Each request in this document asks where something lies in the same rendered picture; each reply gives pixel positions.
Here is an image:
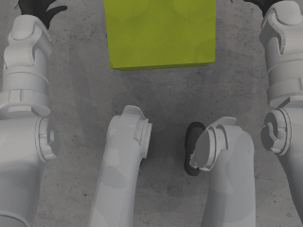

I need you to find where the robot left upper arm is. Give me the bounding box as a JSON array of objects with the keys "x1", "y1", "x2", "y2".
[{"x1": 0, "y1": 115, "x2": 61, "y2": 227}]

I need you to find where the robot left thigh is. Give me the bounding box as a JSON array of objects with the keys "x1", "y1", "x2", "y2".
[{"x1": 86, "y1": 113, "x2": 152, "y2": 227}]

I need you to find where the right robot forearm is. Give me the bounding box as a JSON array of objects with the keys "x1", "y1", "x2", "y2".
[{"x1": 258, "y1": 0, "x2": 303, "y2": 109}]

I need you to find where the carton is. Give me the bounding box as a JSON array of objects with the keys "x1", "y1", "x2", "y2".
[{"x1": 103, "y1": 0, "x2": 216, "y2": 71}]

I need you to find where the left robot forearm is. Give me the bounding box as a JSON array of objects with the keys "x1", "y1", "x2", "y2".
[{"x1": 0, "y1": 14, "x2": 53, "y2": 120}]

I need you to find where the robot right hand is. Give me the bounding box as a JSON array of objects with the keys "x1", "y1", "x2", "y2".
[{"x1": 243, "y1": 0, "x2": 291, "y2": 18}]

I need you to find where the robot left hand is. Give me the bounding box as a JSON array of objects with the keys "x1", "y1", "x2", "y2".
[{"x1": 18, "y1": 0, "x2": 68, "y2": 30}]

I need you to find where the robot right upper arm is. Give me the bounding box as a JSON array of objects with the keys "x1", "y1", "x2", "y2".
[{"x1": 260, "y1": 107, "x2": 303, "y2": 224}]

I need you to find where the robot right thigh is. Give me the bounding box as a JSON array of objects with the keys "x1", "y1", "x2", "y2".
[{"x1": 200, "y1": 124, "x2": 256, "y2": 227}]

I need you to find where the robot thigh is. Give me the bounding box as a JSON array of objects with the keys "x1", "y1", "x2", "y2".
[
  {"x1": 86, "y1": 113, "x2": 152, "y2": 227},
  {"x1": 200, "y1": 124, "x2": 256, "y2": 227}
]

